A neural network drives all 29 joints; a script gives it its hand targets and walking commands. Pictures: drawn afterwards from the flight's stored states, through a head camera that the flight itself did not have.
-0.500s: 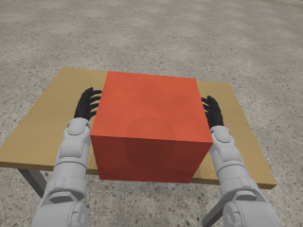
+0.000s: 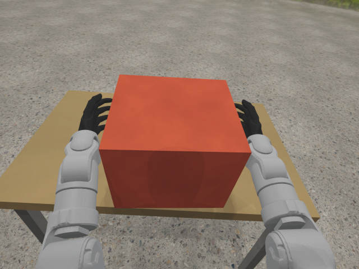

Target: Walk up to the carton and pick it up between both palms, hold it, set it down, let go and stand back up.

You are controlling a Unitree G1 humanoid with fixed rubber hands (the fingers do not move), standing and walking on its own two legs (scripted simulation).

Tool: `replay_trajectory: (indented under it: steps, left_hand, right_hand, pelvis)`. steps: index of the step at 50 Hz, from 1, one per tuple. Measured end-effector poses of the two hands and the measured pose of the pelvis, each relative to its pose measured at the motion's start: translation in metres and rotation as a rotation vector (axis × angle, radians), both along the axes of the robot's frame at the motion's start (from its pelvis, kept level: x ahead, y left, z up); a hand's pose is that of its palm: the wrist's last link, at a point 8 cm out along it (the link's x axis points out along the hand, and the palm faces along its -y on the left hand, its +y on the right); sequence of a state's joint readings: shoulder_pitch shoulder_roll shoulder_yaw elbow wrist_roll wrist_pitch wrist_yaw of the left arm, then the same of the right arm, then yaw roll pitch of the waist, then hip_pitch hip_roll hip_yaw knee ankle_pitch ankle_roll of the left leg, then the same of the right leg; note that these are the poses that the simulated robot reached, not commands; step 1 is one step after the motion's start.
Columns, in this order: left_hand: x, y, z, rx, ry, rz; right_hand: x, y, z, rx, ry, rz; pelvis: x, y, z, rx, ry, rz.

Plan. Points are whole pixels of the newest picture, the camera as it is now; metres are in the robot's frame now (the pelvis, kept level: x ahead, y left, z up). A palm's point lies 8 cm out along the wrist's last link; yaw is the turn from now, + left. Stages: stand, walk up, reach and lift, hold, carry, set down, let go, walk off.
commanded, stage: reach and lift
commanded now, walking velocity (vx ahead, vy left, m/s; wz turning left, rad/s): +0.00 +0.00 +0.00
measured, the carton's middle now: (172, 141) +0.40 +0.01 +0.10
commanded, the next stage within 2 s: hold in 1.12 s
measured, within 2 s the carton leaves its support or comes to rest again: neither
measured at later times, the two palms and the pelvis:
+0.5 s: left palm (94, 123) +0.36 +0.18 +0.18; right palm (262, 132) +0.36 -0.18 +0.18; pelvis +0.00 +0.01 +0.00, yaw -1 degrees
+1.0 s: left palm (94, 112) +0.37 +0.18 +0.21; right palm (263, 126) +0.36 -0.18 +0.19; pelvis -0.01 +0.01 +0.00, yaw +0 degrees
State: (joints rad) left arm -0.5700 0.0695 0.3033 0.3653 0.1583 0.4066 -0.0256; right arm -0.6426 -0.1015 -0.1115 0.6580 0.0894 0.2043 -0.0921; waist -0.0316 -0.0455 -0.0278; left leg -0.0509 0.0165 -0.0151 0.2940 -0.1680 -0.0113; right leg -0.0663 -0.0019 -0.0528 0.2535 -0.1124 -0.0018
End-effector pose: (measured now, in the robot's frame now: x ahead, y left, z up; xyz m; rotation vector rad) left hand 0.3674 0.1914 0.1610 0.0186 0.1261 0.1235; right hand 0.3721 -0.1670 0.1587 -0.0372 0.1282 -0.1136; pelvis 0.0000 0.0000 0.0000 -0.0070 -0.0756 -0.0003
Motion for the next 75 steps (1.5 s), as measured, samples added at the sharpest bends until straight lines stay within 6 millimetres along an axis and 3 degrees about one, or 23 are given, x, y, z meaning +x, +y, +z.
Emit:
replay_trajectory:
  steps: [9,18,25,35,47,55,63,68,75]
  left_hand:
    - [-0.002,0.006,0.006,0.009,0.004,-0.008]
    - [0.002,-0.009,0.018,0.044,0.016,-0.032]
    - [-0.007,-0.015,0.024,0.013,-0.01,-0.025]
    - [-0.016,-0.003,0.029,-0.021,0.008,0.005]
    - [-0.002,-0.012,0.045,0.035,0.025,-0.019]
    - [0.007,-0.015,0.047,-0.016,0.006,-0.041]
    - [-0.006,0.002,0.056,-0.013,-0.017,0.0]
    - [-0.023,0.007,0.061,-0.001,-0.038,0.023]
    - [-0.027,0.003,0.06,-0.01,0.006,0.008]
  right_hand:
    - [-0.004,0.006,0.005,0.037,0.004,-0.01]
    - [-0.009,-0.009,0.002,0.067,0.012,-0.032]
    - [-0.016,-0.015,0.019,0.052,-0.016,-0.032]
    - [-0.013,-0.003,0.036,0.04,0.004,-0.004]
    - [-0.008,-0.012,0.027,0.082,0.018,-0.022]
    - [-0.007,-0.014,0.045,0.04,-0.002,-0.047]
    - [-0.004,0.002,0.063,0.036,-0.022,-0.003]
    - [-0.012,0.008,0.068,0.063,-0.044,0.02]
    - [-0.021,0.003,0.062,0.071,-0.002,0.002]
  pelvis:
    - [0.0,0.007,-0.001,-0.006,-0.005,0.011]
    - [0.002,0.015,-0.001,-0.01,0.006,-0.001]
    - [0.004,0.011,-0.001,-0.01,-0.008,-0.015]
    - [-0.005,0.003,-0.001,-0.002,-0.014,-0.006]
    - [-0.01,0.006,-0.001,0.0,0.02,0.002]
    - [-0.005,0.005,-0.001,0.0,0.012,-0.005]
    - [0.0,0.005,-0.001,-0.008,-0.016,-0.001]
    - [0.002,0.007,-0.001,-0.012,-0.036,0.01]
    - [-0.007,0.008,-0.001,-0.008,-0.044,0.008]
